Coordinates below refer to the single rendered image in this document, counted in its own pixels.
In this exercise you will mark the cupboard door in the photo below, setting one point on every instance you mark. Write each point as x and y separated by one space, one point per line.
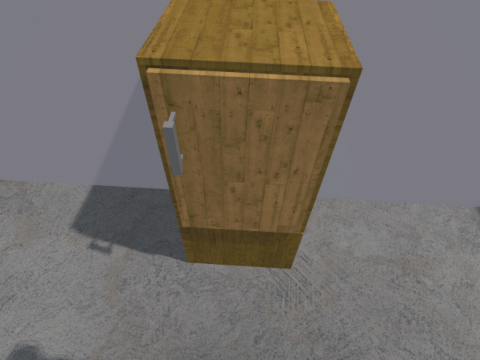
253 144

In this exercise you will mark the handle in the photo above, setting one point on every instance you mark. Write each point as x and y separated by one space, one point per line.
172 144

